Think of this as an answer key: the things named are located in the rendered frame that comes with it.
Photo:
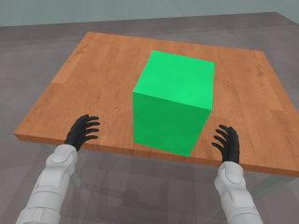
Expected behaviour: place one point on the robot right forearm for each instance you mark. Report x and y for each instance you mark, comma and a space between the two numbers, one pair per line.
236, 201

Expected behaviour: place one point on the robot right hand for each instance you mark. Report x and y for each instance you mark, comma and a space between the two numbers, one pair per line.
230, 150

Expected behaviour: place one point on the robot left forearm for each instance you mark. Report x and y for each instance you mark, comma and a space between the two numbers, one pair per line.
47, 197

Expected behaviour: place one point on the carton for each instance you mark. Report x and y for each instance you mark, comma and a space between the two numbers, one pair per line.
172, 101

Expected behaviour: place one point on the robot left hand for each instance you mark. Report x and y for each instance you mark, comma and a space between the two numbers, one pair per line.
76, 137

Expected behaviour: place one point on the table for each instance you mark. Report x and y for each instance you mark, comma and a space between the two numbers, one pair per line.
99, 77

